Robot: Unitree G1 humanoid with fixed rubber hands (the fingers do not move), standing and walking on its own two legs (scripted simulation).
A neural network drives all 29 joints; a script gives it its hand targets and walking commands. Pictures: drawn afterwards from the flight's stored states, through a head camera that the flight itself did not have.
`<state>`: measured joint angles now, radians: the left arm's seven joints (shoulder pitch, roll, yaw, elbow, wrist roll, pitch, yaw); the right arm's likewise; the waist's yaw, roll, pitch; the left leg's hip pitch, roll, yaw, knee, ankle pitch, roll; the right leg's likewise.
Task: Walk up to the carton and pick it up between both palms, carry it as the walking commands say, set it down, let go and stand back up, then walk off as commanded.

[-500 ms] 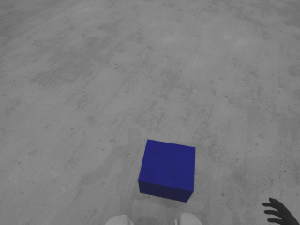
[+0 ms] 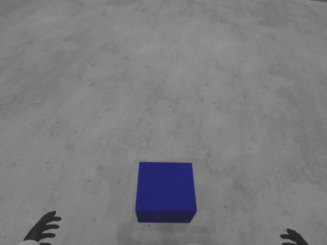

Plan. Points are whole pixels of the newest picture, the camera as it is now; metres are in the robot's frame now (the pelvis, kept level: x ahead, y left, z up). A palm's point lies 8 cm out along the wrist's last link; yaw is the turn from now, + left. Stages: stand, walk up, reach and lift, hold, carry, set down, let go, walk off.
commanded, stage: walk up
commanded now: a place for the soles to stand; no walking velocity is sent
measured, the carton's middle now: (164, 192) +0.46 -0.02 -0.64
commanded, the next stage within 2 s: none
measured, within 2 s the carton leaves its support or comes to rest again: neither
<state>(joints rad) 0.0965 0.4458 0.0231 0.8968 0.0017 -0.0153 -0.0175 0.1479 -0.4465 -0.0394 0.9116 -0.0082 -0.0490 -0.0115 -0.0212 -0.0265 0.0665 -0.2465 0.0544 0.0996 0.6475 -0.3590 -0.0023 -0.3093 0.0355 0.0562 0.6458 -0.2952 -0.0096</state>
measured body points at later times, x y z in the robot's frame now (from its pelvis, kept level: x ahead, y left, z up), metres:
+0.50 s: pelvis +0.00 +0.00 +0.01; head +0.02 +0.00 +0.46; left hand +0.15 +0.31 -0.10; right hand +0.10 -0.35 -0.09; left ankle -0.01 +0.12 -0.72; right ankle +0.03 -0.12 -0.72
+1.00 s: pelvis +0.01 +0.00 +0.01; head +0.03 +0.00 +0.46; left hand +0.19 +0.30 -0.09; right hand +0.09 -0.35 -0.09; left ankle -0.01 +0.12 -0.72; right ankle +0.03 -0.12 -0.72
